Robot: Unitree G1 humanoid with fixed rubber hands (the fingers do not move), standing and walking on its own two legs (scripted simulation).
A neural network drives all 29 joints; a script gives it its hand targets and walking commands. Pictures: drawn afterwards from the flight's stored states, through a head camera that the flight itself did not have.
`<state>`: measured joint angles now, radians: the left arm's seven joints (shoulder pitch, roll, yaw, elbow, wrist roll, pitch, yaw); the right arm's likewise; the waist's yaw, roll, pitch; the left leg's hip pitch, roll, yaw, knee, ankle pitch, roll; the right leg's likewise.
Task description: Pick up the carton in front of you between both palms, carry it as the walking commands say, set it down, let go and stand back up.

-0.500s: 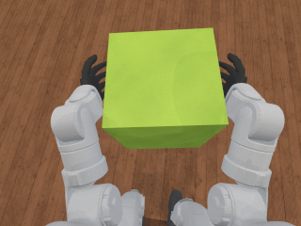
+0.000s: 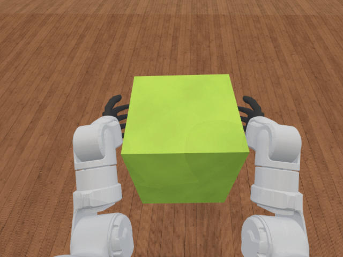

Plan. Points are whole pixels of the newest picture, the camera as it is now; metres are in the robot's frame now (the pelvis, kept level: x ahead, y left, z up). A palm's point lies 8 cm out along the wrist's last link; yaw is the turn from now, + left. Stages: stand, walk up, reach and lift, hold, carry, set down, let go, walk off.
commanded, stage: carry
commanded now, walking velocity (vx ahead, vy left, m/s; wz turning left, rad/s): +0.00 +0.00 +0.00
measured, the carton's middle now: (182, 143) +0.35 +0.01 +0.06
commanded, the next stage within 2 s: none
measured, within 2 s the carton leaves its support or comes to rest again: neither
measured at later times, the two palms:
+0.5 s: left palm (121, 149) +0.30 +0.14 +0.11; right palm (266, 153) +0.30 -0.16 +0.11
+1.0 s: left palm (111, 164) +0.26 +0.15 +0.12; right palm (267, 169) +0.26 -0.15 +0.11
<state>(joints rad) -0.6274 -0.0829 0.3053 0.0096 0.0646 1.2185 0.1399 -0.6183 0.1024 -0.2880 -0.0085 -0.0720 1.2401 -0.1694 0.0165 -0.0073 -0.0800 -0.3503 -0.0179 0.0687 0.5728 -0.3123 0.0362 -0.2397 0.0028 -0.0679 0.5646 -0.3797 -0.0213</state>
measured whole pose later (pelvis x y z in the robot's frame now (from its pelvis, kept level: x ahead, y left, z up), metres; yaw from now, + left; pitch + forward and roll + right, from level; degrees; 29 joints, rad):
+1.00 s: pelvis -0.07 +0.00 -0.01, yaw -1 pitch +0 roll +1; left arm -0.55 -0.07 0.25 0.08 0.06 1.14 0.14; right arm -0.52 0.10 -0.25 0.06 -0.07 1.16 -0.16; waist 0.01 -0.01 -0.07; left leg -0.33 0.00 0.08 0.51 -0.27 0.02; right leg -0.22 0.02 -0.06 0.50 -0.37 -0.05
